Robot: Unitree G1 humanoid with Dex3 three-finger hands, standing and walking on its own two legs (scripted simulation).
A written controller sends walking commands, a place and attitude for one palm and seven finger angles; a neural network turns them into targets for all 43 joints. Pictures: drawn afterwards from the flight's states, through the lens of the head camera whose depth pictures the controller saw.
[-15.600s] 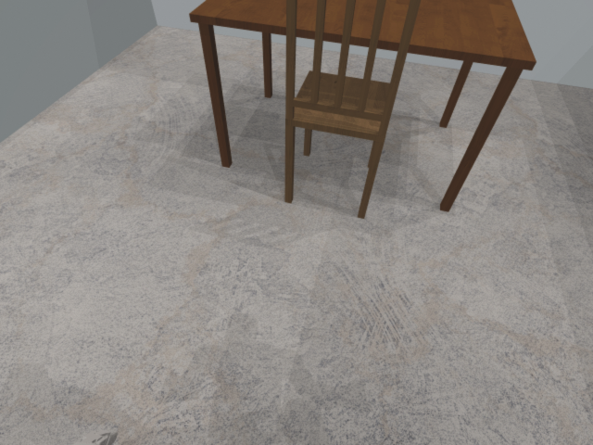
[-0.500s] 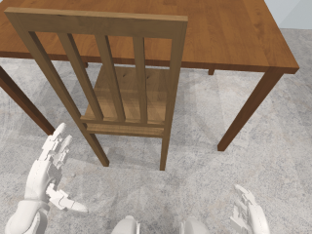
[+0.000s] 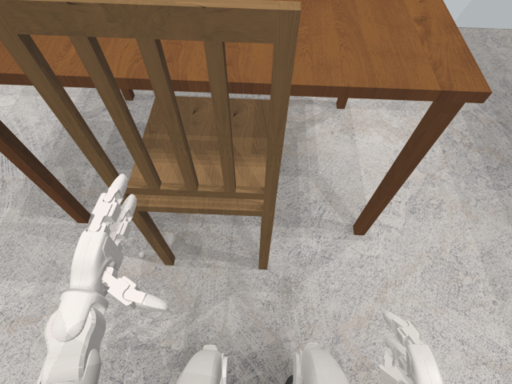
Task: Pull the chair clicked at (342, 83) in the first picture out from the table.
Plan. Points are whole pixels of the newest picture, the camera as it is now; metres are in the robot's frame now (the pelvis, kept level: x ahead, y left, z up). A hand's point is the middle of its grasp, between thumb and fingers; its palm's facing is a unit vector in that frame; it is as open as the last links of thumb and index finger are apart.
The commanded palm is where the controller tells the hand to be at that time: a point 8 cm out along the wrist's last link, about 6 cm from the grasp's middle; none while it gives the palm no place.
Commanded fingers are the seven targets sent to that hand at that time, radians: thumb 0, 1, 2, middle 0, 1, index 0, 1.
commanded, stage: aim the fingers beside a spindle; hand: left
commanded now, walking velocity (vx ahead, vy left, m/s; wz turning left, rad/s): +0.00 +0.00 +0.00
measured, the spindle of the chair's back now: (176, 132) +0.52 +0.16 +0.04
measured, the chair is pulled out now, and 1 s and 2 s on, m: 0.00 0.00 0.00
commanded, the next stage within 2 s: push the fingers through the gap in 1.44 s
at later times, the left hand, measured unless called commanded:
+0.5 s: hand (164, 232) +0.34 +0.16 +0.01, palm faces -0.05 -1.00 -0.03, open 16.9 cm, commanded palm +0.33 +0.21 +0.01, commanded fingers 0.00 -0.50 0.30 -0.06 -0.08 -0.06 -0.08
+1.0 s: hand (180, 210) +0.39 +0.14 -0.01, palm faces -0.04 -1.00 -0.04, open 16.9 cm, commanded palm +0.36 +0.20 +0.00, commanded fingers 0.00 -0.50 0.30 -0.06 -0.08 -0.06 -0.08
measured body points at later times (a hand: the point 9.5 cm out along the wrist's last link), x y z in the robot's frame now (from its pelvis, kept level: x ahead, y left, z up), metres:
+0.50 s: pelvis +0.00 +0.00 -0.01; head +0.11 +0.00 +0.42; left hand +0.34 +0.21 +0.01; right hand +0.14 -0.25 -0.12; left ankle +0.00 +0.12 -0.65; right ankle +0.02 -0.11 -0.65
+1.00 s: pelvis -0.01 +0.01 -0.03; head +0.12 +0.01 +0.40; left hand +0.39 +0.20 +0.00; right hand +0.10 -0.25 -0.15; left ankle +0.00 +0.12 -0.65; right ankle +0.02 -0.11 -0.65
